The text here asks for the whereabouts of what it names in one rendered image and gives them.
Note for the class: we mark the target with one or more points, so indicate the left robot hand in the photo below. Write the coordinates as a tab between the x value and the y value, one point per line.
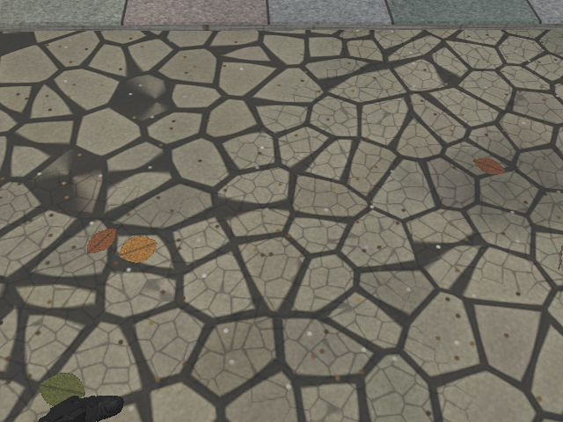
87	409

